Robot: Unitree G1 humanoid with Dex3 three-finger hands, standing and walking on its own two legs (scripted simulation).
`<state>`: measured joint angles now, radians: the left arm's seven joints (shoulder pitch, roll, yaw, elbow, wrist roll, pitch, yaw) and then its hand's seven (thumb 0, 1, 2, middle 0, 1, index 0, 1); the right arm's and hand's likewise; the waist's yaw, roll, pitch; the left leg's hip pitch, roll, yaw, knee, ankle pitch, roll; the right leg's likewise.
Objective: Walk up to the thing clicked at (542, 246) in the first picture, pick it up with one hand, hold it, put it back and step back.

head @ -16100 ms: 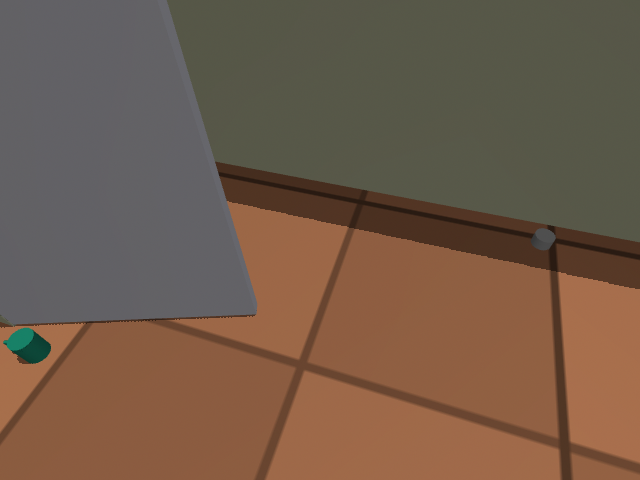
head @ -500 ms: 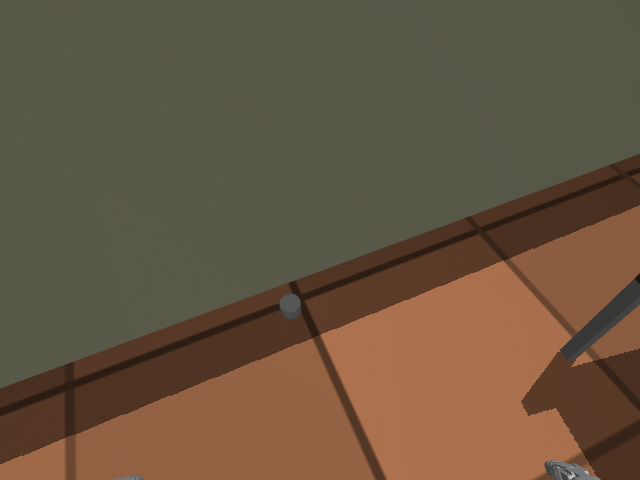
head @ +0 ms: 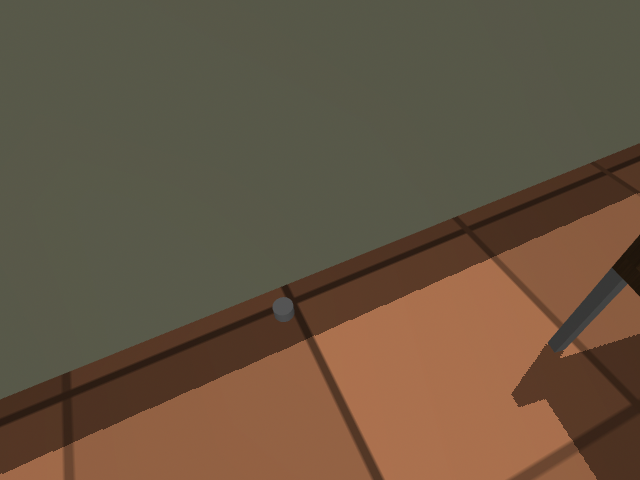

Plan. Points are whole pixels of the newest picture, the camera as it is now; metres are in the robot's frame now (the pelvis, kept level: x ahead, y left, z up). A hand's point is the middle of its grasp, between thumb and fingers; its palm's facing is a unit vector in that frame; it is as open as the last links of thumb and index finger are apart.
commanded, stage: stand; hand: left
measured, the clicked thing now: (283, 309) +0.78 +0.22 -0.76
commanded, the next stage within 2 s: walk up in 0.42 s
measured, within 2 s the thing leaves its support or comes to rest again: neither
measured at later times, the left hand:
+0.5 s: hand out of the picture +0.08 +0.26 -0.15, palm faces +0.00 -0.94 -0.33, open 7.4 cm
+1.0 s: hand (131, 432) +0.21 +0.33 -0.15, palm faces -0.11 -0.93 -0.35, open 7.4 cm
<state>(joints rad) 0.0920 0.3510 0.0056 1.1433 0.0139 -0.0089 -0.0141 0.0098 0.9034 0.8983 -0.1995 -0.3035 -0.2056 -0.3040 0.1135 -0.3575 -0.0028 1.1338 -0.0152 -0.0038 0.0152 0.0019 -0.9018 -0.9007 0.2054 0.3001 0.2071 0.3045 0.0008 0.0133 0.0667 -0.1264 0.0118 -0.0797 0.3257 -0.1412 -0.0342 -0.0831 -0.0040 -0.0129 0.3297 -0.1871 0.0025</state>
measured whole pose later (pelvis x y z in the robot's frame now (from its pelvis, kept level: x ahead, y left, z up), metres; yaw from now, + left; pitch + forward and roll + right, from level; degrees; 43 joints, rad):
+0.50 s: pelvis +0.01 +0.00 +0.00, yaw +1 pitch -2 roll -1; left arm 0.16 0.35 0.04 1.08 0.03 -0.03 -0.04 0.01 0.90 0.90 -0.20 -0.30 -0.21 -0.30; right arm 0.19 -0.37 -0.02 1.09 -0.04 0.00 0.04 0.00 -0.90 -0.90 0.21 0.30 0.21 0.30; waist 0.00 0.01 0.04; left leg -0.23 0.02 -0.06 0.55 -0.39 0.02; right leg -0.10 0.01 -0.02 0.37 -0.30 -0.03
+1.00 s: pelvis +0.16 +0.05 -0.01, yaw -2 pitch -3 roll +1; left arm 0.30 0.43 0.06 0.93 0.02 -0.01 -0.09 0.01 0.91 0.90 -0.20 -0.30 -0.20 -0.30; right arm 0.34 -0.38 -0.06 0.88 -0.03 -0.07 0.06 0.00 -0.90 -0.90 0.21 0.30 0.21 0.31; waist -0.02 -0.03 0.08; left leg -0.08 0.02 0.10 0.42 -0.28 0.02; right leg -0.45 -0.07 0.02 0.74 -0.26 -0.01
